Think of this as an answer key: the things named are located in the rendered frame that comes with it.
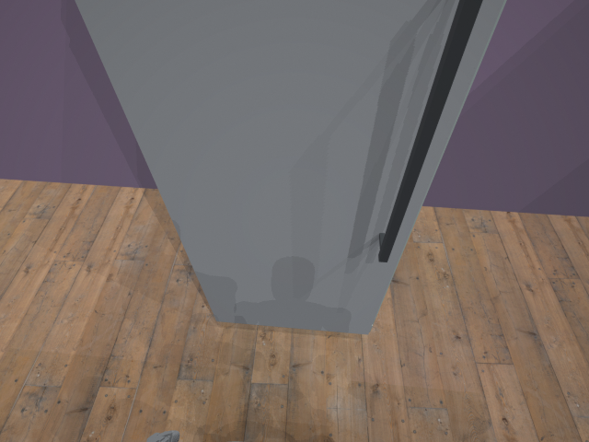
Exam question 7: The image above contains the handle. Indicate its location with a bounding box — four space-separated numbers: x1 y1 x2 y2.
378 0 483 262

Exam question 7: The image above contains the fridge door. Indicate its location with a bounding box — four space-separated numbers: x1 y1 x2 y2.
75 0 504 334

